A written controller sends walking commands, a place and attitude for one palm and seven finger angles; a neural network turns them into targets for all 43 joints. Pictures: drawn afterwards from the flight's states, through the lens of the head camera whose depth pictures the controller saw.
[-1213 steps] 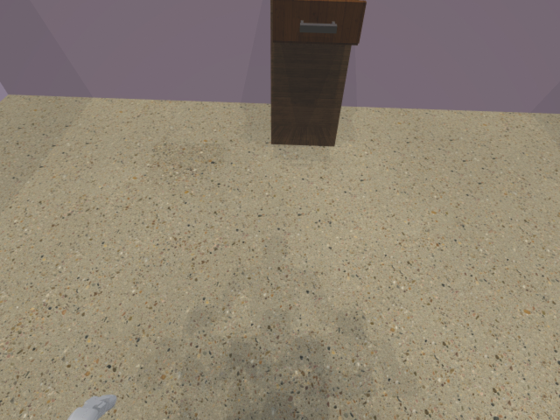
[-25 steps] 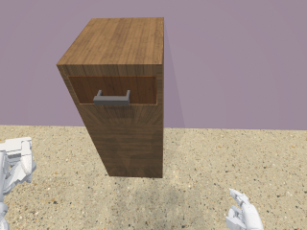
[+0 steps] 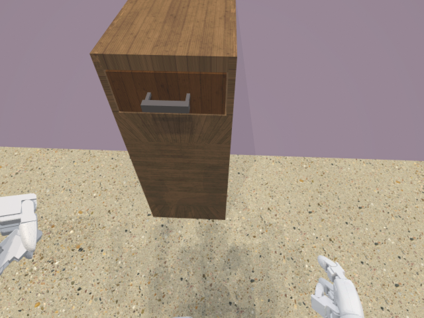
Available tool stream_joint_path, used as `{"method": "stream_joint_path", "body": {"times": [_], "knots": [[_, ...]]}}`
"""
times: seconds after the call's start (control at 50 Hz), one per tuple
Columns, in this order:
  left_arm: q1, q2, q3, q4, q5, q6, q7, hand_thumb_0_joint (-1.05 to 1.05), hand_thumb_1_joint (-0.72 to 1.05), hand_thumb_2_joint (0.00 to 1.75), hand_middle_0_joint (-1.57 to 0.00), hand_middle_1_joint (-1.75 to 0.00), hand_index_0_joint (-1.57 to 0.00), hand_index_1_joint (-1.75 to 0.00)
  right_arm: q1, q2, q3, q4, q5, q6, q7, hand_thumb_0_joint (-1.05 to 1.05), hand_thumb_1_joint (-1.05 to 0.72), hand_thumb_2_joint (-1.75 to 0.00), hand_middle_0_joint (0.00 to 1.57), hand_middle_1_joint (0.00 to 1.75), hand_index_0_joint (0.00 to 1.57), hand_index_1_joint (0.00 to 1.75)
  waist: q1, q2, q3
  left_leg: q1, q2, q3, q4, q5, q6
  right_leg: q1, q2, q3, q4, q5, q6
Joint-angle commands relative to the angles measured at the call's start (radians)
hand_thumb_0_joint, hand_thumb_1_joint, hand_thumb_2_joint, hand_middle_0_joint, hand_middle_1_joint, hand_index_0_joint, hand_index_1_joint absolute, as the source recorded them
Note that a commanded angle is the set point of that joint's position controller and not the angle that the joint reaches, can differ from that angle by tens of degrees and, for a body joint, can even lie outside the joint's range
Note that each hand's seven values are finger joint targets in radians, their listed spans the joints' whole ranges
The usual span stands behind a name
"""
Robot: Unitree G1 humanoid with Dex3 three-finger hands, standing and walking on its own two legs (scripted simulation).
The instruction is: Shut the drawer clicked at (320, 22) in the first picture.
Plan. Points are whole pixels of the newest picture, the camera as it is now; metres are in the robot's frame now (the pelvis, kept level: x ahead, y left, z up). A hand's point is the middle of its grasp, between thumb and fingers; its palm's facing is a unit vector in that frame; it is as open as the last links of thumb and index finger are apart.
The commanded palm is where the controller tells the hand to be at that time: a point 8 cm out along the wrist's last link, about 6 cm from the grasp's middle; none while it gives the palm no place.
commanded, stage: step back with the hand held close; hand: left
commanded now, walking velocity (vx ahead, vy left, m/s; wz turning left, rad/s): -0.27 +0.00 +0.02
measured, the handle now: (167, 101) +0.65 +0.18 +0.02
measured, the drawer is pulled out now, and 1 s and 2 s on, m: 0.00 0.00 0.00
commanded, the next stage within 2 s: stop stepping back and stand still in 0.58 s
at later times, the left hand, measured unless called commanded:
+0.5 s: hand out of the picture +0.14 +0.25 +0.18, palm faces +0.31 -0.83 -0.46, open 3.2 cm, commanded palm +0.08 +0.29 +0.19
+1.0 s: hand out of the picture +0.11 +0.27 +0.16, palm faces +0.34 -0.88 -0.32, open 3.3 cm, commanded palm +0.03 +0.31 +0.19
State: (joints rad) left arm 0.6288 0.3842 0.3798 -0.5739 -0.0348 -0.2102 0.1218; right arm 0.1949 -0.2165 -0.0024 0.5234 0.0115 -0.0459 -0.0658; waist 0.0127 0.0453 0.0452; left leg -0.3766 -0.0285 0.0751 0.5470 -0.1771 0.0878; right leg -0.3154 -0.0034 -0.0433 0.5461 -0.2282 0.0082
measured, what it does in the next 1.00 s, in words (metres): walks backwards: right foot, then left foot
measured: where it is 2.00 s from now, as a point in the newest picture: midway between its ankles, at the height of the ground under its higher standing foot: outside the picture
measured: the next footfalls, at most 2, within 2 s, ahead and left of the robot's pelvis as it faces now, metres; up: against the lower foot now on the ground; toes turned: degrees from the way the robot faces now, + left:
right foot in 0.56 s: -0.19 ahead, -0.12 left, +0.00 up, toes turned -3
left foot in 0.86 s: +0.02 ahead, +0.09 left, +0.00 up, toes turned -3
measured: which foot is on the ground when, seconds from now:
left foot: down 0.00-0.76, up 0.78-0.84, down 0.86-1.00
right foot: down 0.00-0.22, up 0.24-0.54, down 0.56-0.94, up 0.96-1.00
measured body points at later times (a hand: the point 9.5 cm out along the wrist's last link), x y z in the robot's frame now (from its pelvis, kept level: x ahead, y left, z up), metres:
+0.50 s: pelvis -0.06 +0.01 +0.01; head -0.01 +0.05 +0.46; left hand +0.12 +0.29 +0.21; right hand +0.11 -0.21 -0.07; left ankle +0.08 +0.06 -0.73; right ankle -0.22 -0.12 -0.70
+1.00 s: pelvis -0.12 +0.04 +0.00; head -0.12 +0.07 +0.44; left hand +0.09 +0.32 +0.18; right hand +0.00 -0.22 -0.07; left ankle -0.02 +0.09 -0.73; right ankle -0.21 -0.11 -0.71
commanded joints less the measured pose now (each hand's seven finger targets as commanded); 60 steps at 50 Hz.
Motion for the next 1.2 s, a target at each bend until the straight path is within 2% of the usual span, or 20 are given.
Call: {"method": "stream_joint_path", "body": {"times": [0.0,0.1,0.16,0.22,0.24,0.3,0.44,0.52,0.64,0.72,0.78,0.82,0.84,0.88,0.92,0.96,1.02,1.08,1.12,1.18], "knots": [[-0.036,0.148,0.097,-0.204,0.000,-0.069,0.026,0.00,0.90,0.90,-1.40,-1.60,-1.40,-1.60,-0.070,-0.141,-0.063,-0.152,-0.007,-0.061,-0.011,0.00,-0.90,-0.90,0.20,0.30,0.20,0.30,-0.023,-0.083,-0.069,-0.148,0.119,-0.199,-0.142,-0.388,-0.013,0.093,-0.062,0.196,-0.147,-0.184,-0.037],[-0.068,0.156,0.078,-0.232,-0.009,-0.078,0.053,0.00,0.90,0.90,-1.40,-1.60,-1.40,-1.60,-0.058,-0.116,-0.054,-0.112,-0.014,-0.059,-0.005,0.00,-0.90,-0.90,0.20,0.30,0.20,0.30,-0.040,-0.144,-0.097,0.121,0.043,-0.135,0.130,-0.174,-0.065,-0.186,-0.207,0.244,-0.254,-0.184,-0.114],[-0.056,0.179,0.103,-0.268,-0.010,-0.087,0.058,0.00,0.90,0.90,-1.40,-1.60,-1.40,-1.60,-0.076,-0.130,-0.055,-0.117,-0.010,-0.055,-0.015,0.00,-0.90,-0.90,0.20,0.30,0.20,0.30,-0.038,-0.004,-0.092,0.062,0.089,-0.217,-0.055,-0.223,-0.044,-0.143,-0.097,0.146,-0.143,-0.155,-0.055],[-0.060,0.204,0.155,-0.303,0.025,-0.108,0.050,0.00,0.90,0.90,-1.40,-1.60,-1.40,-1.60,-0.112,-0.149,-0.057,-0.139,-0.022,-0.079,-0.024,0.00,-0.90,-0.90,0.20,0.30,0.20,0.30,-0.017,0.287,-0.101,-0.366,0.333,-0.553,-0.512,-0.682,0.053,0.226,0.101,0.067,0.389,-0.143,0.016],[-0.063,0.225,0.187,-0.305,0.033,-0.108,0.051,0.00,0.90,0.90,-1.40,-1.60,-1.40,-1.60,-0.092,-0.139,-0.062,-0.127,-0.029,-0.086,-0.020,0.00,-0.90,-0.90,0.20,0.30,0.20,0.30,-0.019,0.249,-0.114,-0.383,0.363,-0.566,-0.541,-0.681,0.069,0.224,0.105,0.094,0.552,-0.164,0.015],[0.012,0.206,0.188,-0.285,0.007,-0.108,0.052,0.00,0.90,0.90,-1.40,-1.60,-1.40,-1.60,-0.077,-0.122,-0.075,-0.123,-0.024,-0.104,-0.003,0.00,-0.90,-0.90,0.20,0.30,0.20,0.30,-0.004,0.063,-0.169,-0.128,0.312,-0.434,-0.408,-0.410,0.060,0.076,0.078,0.094,0.473,-0.226,0.003],[0.019,0.164,0.094,-0.286,-0.039,-0.120,0.027,0.00,0.90,0.90,-1.40,-1.60,-1.40,-1.60,-0.037,-0.109,-0.055,-0.027,-0.039,-0.126,0.017,0.00,-0.90,-0.90,0.20,0.30,0.20,0.30,-0.009,0.210,-0.262,0.284,0.214,-0.255,-0.383,-0.008,-0.104,0.056,0.076,0.003,-0.141,-0.291,-0.039],[-0.025,0.258,0.149,-0.335,-0.040,-0.157,0.011,0.00,0.90,0.90,-1.40,-1.60,-1.40,-1.60,-0.022,-0.099,-0.049,-0.002,-0.045,-0.094,0.020,0.00,-0.90,-0.90,0.20,0.30,0.20,0.30,-0.008,0.051,-0.363,0.539,0.152,-0.140,-0.080,0.376,-0.101,-0.039,-0.023,0.080,-0.337,0.035,-0.062],[0.029,0.254,0.192,-0.290,-0.085,-0.146,-0.002,0.00,0.90,0.90,-1.40,-1.60,-1.40,-1.60,-0.119,-0.108,-0.047,-0.071,-0.006,-0.087,-0.001,0.00,-0.90,-0.90,0.20,0.30,0.20,0.30,-0.012,-0.054,-0.258,0.460,0.130,-0.132,-0.053,0.111,-0.083,-0.169,-0.040,0.043,-0.203,-0.052,-0.045],[0.030,0.231,0.177,-0.183,-0.095,-0.097,0.006,0.00,0.90,0.90,-1.40,-1.60,-1.40,-1.60,-0.120,-0.110,-0.055,-0.066,-0.006,-0.054,-0.017,0.00,-0.90,-0.90,0.20,0.30,0.20,0.30,-0.042,-0.100,-0.069,0.407,0.055,-0.104,0.254,-0.123,-0.141,-0.453,-0.182,0.145,-0.375,-0.503,-0.141],[-0.078,0.191,0.116,-0.120,-0.060,-0.049,0.016,0.00,0.90,0.90,-1.40,-1.60,-1.40,-1.60,-0.105,-0.101,-0.046,-0.045,-0.005,-0.042,-0.021,0.00,-0.90,-0.90,0.20,0.30,0.20,0.30,-0.055,-0.168,0.084,0.200,0.065,-0.156,0.415,-0.103,-0.113,-0.429,-0.270,0.170,-0.372,-0.414,-0.185],[-0.233,0.180,0.063,-0.109,-0.035,-0.036,0.018,0.00,0.90,0.90,-1.40,-1.60,-1.40,-1.60,-0.121,-0.110,-0.025,-0.051,0.000,-0.060,-0.031,0.00,-0.90,-0.90,0.20,0.30,0.20,0.30,-0.063,-0.134,0.190,0.101,0.085,-0.122,0.176,-0.087,-0.090,-0.308,-0.201,0.077,-0.286,-0.266,-0.106],[-0.253,0.179,0.062,-0.063,-0.021,-0.035,0.021,0.00,0.90,0.90,-1.40,-1.60,-1.40,-1.60,-0.111,-0.121,-0.025,-0.046,0.002,-0.077,-0.041,0.00,-0.90,-0.90,0.20,0.30,0.20,0.30,-0.055,-0.046,0.242,0.086,0.085,-0.136,0.006,-0.071,-0.077,-0.265,-0.133,0.051,-0.196,-0.199,-0.071],[-0.263,0.192,0.070,-0.130,-0.005,-0.055,0.026,0.00,0.90,0.90,-1.40,-1.60,-1.40,-1.60,-0.087,-0.142,-0.022,-0.061,-0.002,-0.120,-0.042,0.00,-0.90,-0.90,0.20,0.30,0.20,0.30,-0.030,0.161,0.145,0.099,0.167,-0.379,-0.218,0.032,-0.004,-0.127,0.009,0.019,0.017,-0.065,-0.013],[-0.271,0.229,0.089,-0.313,-0.018,-0.100,0.021,0.00,0.90,0.90,-1.40,-1.60,-1.40,-1.60,-0.081,-0.118,-0.020,-0.057,-0.022,-0.157,-0.026,0.00,-0.90,-0.90,0.20,0.30,0.20,0.30,-0.018,0.254,-0.052,0.216,0.258,-0.592,-0.393,-0.088,-0.075,-0.069,0.043,0.096,0.236,-0.284,-0.026],[-0.160,0.217,0.111,-0.386,-0.020,-0.106,0.030,0.00,0.90,0.90,-1.40,-1.60,-1.40,-1.60,-0.067,-0.115,-0.033,-0.068,-0.024,-0.170,-0.002,0.00,-0.90,-0.90,0.20,0.30,0.20,0.30,0.005,0.126,-0.191,0.216,0.263,-0.532,-0.457,-0.379,-0.097,0.018,0.045,0.103,0.263,-0.302,-0.028],[0.115,0.202,0.145,-0.390,-0.028,-0.079,0.031,0.00,0.90,0.90,-1.40,-1.60,-1.40,-1.60,-0.047,-0.104,-0.038,-0.097,-0.023,-0.175,0.021,0.00,-0.90,-0.90,0.20,0.30,0.20,0.30,0.012,0.156,-0.315,0.264,0.204,-0.319,-0.417,-0.260,-0.095,0.114,0.060,0.029,0.112,-0.251,-0.024],[0.197,0.156,0.126,-0.297,-0.029,-0.047,0.027,0.00,0.90,0.90,-1.40,-1.60,-1.40,-1.60,-0.062,-0.099,-0.035,-0.097,-0.030,-0.131,0.024,0.00,-0.90,-0.90,0.20,0.30,0.20,0.30,-0.011,0.231,-0.223,0.082,0.143,-0.191,-0.419,-0.312,-0.149,0.243,0.093,-0.060,-0.067,-0.237,-0.037],[0.179,0.162,0.139,-0.209,-0.032,-0.027,0.030,0.00,0.90,0.90,-1.40,-1.60,-1.40,-1.60,-0.064,-0.098,-0.038,-0.093,-0.029,-0.091,0.006,0.00,-0.90,-0.90,0.20,0.30,0.20,0.30,-0.016,0.129,-0.151,-0.019,0.092,-0.125,-0.313,-0.327,-0.151,0.269,0.057,-0.045,-0.194,-0.240,-0.061],[-0.001,0.177,0.133,-0.146,-0.051,-0.009,0.039,0.00,0.90,0.90,-1.40,-1.60,-1.40,-1.60,-0.063,-0.092,-0.040,-0.050,-0.023,-0.040,-0.017,0.00,-0.90,-0.90,0.20,0.30,0.20,0.30,-0.030,-0.229,-0.042,0.022,0.026,-0.094,0.321,-0.154,-0.113,-0.127,-0.314,0.329,-0.440,-0.376,-0.207]]}}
